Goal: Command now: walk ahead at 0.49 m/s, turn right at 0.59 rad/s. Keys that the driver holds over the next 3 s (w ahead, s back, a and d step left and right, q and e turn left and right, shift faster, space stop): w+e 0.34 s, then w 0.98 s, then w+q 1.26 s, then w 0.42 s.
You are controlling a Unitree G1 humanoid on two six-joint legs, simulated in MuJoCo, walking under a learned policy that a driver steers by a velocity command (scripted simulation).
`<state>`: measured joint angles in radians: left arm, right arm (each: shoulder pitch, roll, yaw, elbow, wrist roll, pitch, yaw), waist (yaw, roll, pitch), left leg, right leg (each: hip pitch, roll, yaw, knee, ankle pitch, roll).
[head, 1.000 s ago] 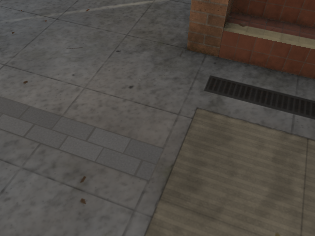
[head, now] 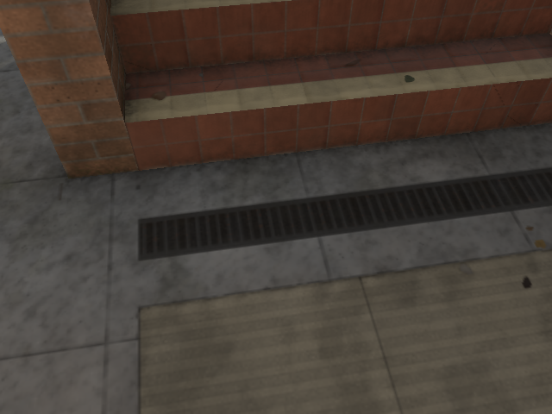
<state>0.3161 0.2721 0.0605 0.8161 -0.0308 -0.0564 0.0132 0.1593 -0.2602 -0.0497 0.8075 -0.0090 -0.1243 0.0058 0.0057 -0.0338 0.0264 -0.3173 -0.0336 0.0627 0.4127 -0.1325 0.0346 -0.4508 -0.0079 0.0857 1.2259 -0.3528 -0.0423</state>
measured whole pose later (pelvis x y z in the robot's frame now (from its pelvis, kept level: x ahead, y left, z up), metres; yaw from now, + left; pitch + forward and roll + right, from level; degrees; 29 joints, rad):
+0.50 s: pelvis +0.26 -0.09 -0.01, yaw -16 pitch +2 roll +1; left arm 0.20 0.27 0.06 0.66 -0.01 -0.06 -0.04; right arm 0.24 -0.30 -0.04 0.84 0.03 -0.11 0.01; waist -0.02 0.01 0.05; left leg -0.40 0.09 0.00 1.23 -0.39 0.01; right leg -0.42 0.05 -0.04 0.57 -0.19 -0.08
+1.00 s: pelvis +0.55 -0.12 -0.02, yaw -18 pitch +3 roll +0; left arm 0.38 0.29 0.05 0.83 -0.02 -0.06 0.01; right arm 0.08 -0.27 -0.04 0.75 0.00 -0.11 0.05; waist 0.03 -0.01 0.02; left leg -0.49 -0.01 0.05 0.59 -0.14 0.07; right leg -0.17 0.03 0.08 0.95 -0.49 -0.03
